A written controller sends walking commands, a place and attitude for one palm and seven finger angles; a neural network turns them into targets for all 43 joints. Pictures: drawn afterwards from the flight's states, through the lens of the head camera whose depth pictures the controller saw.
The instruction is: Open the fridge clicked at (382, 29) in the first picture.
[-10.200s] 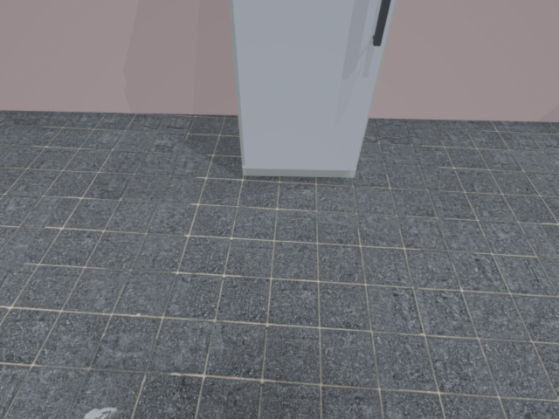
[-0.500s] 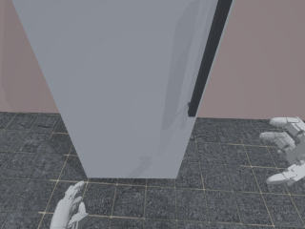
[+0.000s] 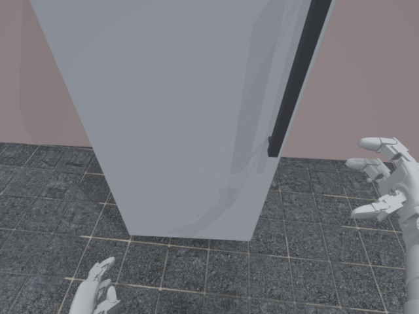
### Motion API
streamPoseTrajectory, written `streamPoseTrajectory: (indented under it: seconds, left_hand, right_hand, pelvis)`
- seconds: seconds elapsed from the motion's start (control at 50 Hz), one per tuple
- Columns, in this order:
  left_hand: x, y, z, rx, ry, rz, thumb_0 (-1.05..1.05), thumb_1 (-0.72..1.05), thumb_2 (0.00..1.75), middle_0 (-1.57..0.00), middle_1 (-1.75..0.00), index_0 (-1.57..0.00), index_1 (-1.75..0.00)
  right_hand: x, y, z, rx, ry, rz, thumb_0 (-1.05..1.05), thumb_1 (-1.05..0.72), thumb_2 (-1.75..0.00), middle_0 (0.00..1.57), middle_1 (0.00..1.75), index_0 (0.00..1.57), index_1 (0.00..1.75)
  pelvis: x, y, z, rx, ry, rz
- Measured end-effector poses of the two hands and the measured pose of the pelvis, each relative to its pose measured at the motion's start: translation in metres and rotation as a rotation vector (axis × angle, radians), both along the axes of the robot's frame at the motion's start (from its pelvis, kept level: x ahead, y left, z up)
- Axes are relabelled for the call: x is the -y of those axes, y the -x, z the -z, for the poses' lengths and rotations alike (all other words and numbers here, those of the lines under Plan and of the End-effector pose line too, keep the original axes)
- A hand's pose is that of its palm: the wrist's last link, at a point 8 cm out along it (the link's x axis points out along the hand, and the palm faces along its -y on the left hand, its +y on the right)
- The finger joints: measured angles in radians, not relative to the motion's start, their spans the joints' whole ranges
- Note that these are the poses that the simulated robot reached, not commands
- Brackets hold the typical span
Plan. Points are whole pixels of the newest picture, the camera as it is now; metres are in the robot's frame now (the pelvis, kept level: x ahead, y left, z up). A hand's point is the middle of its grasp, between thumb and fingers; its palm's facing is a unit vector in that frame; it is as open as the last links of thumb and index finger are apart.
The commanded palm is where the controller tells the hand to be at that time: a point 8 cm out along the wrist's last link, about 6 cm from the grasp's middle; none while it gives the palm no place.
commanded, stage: move the hooked fingers beside the handle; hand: right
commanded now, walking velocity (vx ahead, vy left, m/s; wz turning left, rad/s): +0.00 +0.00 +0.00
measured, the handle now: (295, 69) +0.55 -0.14 +0.22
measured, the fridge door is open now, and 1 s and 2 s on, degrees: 0 0 0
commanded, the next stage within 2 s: feel for the door with the fingertips in 1.96 s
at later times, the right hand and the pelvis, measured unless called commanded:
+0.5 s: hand (342, 152) +0.41 -0.23 +0.12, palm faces -0.02 +1.00 +0.02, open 13.9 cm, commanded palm +0.39 -0.29 +0.13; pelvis +0.01 -0.02 +0.00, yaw +0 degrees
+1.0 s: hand (322, 130) +0.47 -0.21 +0.13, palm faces -0.02 +1.00 +0.02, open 13.9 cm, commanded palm +0.46 -0.26 +0.12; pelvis +0.01 -0.01 -0.01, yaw +1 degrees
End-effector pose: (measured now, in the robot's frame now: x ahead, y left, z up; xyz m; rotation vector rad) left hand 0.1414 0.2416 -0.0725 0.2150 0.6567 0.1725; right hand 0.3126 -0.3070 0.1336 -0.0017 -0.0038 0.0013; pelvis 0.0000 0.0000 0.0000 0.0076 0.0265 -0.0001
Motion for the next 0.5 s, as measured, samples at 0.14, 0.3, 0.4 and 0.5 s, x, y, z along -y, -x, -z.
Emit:
streamPoseTrajectory:
  seconds: [0.14,0.3,0.4,0.5]
  left_hand:
    - [-0.002,0.013,0.006,-0.065,-0.015,-0.024,0.01,0.9,0.9,-0.2,-0.3,-0.2,-0.3]
    - [0.001,0.021,0.011,-0.13,-0.03,-0.037,0.01,0.9,0.9,-0.2,-0.3,-0.2,-0.3]
    - [0.004,0.024,0.013,-0.153,-0.025,-0.044,0.01,0.9,0.9,-0.2,-0.3,-0.2,-0.3]
    - [0.007,0.028,0.017,-0.183,-0.016,-0.053,0.01,0.9,0.9,-0.2,-0.3,-0.2,-0.3]
  right_hand:
    - [0.006,-0.017,0.005,-0.011,-0.005,0.012,-0.01,0.5,-0.3,0.3,1.2,0.3,1.2]
    - [0.0,-0.044,0.009,-0.019,-0.013,-0.013,-0.01,0.5,-0.3,0.3,1.2,0.3,1.2]
    - [-0.011,-0.062,0.007,-0.008,-0.015,-0.03,-0.01,0.5,-0.3,0.3,1.2,0.3,1.2]
    - [-0.018,-0.079,0.01,-0.029,-0.017,-0.024,-0.01,0.5,-0.3,0.3,1.2,0.3,1.2]
  pelvis:
    - [0.005,-0.003,0.001,-0.016,-0.005,-0.003]
    - [0.012,-0.005,0.002,-0.039,-0.01,0.003]
    - [0.015,-0.008,0.003,-0.051,-0.011,-0.001]
    - [0.017,-0.011,0.003,-0.065,-0.01,-0.005]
